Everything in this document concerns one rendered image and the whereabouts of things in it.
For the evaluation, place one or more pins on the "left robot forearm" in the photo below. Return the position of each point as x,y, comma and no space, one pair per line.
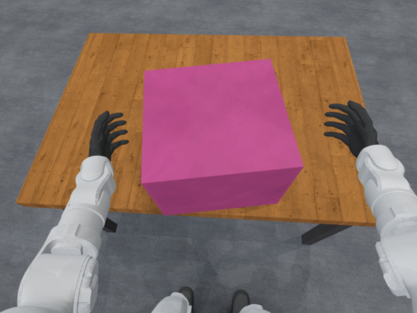
79,229

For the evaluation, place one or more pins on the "table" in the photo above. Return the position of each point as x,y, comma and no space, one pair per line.
312,73

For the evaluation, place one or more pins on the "robot right upper arm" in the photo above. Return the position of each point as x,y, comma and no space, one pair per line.
398,261

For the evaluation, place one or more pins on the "robot left upper arm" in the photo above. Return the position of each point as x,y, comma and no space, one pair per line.
60,283

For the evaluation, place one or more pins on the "robot right hand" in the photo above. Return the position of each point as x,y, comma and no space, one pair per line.
359,129

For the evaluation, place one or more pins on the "robot left thigh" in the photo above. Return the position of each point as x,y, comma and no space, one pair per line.
173,304

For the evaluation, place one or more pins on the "right robot forearm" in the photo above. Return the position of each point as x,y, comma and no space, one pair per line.
388,194

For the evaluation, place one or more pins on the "robot left foot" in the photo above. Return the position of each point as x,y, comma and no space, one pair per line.
188,293

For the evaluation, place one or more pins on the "robot left hand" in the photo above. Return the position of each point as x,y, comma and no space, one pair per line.
101,139

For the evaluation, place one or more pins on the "carton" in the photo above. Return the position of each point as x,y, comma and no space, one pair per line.
216,137

